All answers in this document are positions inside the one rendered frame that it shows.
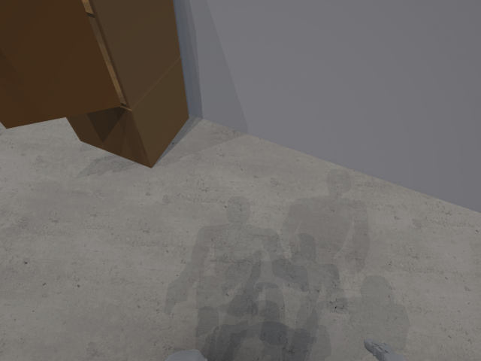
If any cupboard door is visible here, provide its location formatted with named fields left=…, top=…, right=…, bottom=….
left=0, top=0, right=121, bottom=129

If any robot right hand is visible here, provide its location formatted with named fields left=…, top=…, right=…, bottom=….
left=364, top=338, right=406, bottom=361

